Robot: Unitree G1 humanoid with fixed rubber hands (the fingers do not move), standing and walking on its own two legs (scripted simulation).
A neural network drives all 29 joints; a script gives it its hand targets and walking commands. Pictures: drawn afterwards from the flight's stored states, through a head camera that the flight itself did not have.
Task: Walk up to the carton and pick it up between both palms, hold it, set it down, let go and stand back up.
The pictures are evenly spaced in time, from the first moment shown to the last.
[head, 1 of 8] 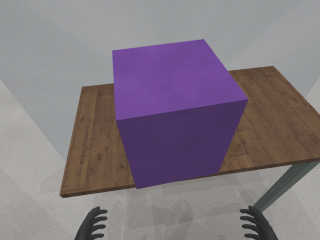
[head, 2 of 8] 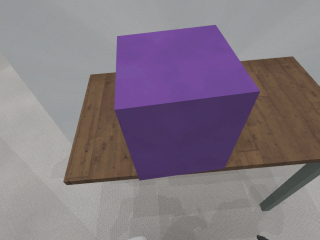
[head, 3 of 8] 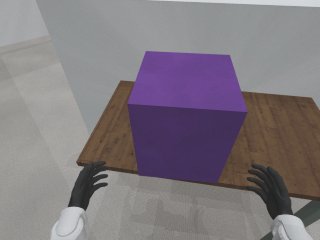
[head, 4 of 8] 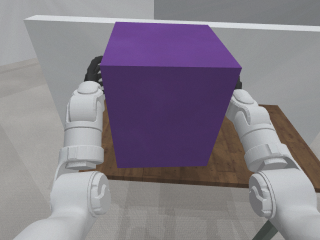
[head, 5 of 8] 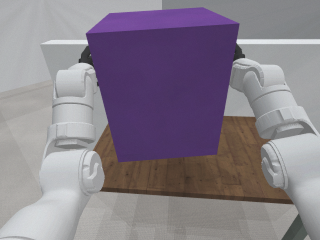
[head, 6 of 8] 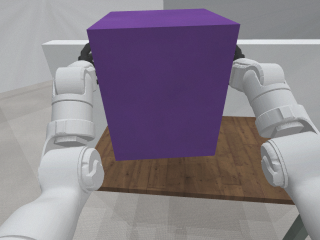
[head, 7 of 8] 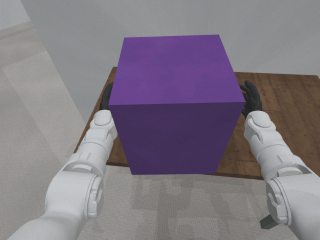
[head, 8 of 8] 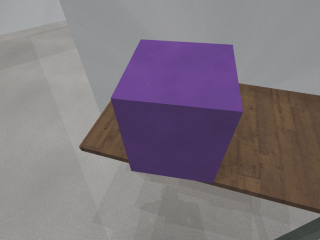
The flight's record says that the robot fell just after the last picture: no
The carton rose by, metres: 0.23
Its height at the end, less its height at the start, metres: +0.00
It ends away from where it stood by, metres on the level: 0.02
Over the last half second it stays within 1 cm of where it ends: yes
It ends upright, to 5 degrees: yes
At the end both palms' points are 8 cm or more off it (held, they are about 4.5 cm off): yes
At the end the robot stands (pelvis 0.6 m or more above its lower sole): yes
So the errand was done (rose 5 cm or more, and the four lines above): yes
